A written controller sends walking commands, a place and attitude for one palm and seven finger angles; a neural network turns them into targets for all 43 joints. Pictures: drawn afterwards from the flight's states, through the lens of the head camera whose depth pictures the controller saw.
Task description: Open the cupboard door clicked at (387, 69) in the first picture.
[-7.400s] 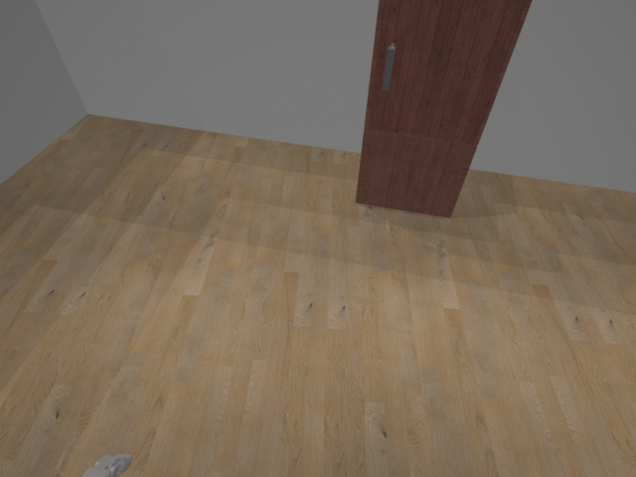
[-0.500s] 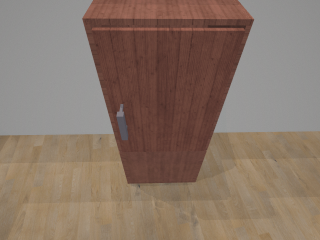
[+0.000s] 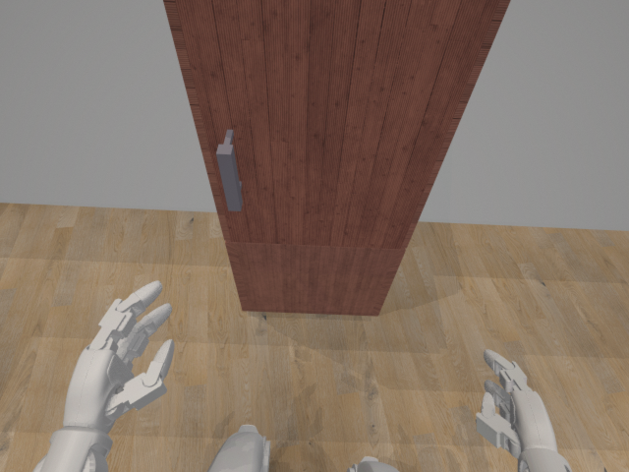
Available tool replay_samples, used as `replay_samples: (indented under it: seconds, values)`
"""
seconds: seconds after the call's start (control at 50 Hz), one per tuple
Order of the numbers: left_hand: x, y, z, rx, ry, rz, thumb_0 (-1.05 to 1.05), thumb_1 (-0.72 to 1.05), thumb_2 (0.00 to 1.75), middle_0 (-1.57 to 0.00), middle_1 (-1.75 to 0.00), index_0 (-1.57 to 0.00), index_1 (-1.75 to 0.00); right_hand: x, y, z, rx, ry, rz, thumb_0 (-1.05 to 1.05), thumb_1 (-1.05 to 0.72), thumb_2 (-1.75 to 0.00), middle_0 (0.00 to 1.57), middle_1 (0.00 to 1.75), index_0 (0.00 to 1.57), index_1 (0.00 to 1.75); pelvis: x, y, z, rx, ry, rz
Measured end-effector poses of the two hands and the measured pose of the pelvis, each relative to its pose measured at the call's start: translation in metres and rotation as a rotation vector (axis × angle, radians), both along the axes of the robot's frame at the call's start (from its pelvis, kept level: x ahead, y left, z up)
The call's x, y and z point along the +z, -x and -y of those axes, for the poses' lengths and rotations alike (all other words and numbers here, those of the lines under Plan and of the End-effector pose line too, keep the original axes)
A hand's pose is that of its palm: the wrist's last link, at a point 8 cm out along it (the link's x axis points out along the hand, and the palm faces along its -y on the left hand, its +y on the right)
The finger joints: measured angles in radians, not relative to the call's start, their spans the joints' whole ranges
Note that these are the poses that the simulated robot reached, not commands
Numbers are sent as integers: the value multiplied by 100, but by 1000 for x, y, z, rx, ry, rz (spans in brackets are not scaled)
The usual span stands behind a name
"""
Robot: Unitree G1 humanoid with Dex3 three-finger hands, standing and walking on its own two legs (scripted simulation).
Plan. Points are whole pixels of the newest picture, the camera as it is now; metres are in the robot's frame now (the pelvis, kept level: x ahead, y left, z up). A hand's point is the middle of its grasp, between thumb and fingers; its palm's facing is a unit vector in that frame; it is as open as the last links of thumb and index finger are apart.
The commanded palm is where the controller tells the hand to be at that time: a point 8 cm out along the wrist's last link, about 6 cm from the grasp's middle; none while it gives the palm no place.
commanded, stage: raise the hand with hooked fingers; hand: left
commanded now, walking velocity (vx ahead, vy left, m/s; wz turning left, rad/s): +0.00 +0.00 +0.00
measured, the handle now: (232, 171) +0.59 +0.19 -0.01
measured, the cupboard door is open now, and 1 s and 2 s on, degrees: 0 0 0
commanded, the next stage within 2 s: move the hooked fingers beside the handle in 1.74 s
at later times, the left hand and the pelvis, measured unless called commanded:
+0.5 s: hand (125, 348) +0.25 +0.25 +0.00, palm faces +0.09 -1.00 -0.04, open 11.2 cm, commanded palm +0.22 +0.30 +0.00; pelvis -0.01 +0.02 -0.03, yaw -2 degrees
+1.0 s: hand (89, 344) +0.26 +0.30 +0.00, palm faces +0.05 -1.00 -0.06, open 13.8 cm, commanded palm +0.24 +0.35 +0.00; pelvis -0.01 +0.04 -0.03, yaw -1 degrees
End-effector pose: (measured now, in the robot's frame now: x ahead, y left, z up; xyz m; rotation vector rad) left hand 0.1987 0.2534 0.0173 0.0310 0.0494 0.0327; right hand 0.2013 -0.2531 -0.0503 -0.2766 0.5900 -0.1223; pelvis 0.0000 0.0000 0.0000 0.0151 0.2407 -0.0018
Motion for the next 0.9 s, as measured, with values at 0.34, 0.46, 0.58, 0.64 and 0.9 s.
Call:
replay_samples:
  seconds: [0.34,0.46,0.58,0.64,0.9]
  values:
    - [-11,-22,-22,-104,-18,-7,1,28,64,-25,-69,-25,-70,-78,52,-28,-41,-57,-142,2,-91,-90,20,30,20,30,-42,18,4,19,61,-48]
    - [-15,-32,-43,18,15,-93,0,14,58,-26,-78,-26,-79,-72,84,-24,-125,-53,-228,2,-90,-90,20,31,20,30,-29,8,-10,-11,47,-75]
    - [-9,-27,-62,52,-49,22,0,0,52,-27,-87,-26,-88,-71,85,-18,-115,11,-270,2,-90,-90,20,31,20,30,-32,4,-25,-8,55,-99]
    - [-20,-28,-64,8,-37,9,0,-7,49,-27,-92,-27,-92,-71,76,-20,-101,38,-255,2,-90,-90,20,30,20,30,-36,5,-31,-2,65,-107]
    - [-3,-33,-93,37,-46,57,-1,-37,36,-30,-111,-29,-112,-47,28,-61,1,15,-117,1,-91,-90,20,30,20,30,-32,8,-45,10,85,-95]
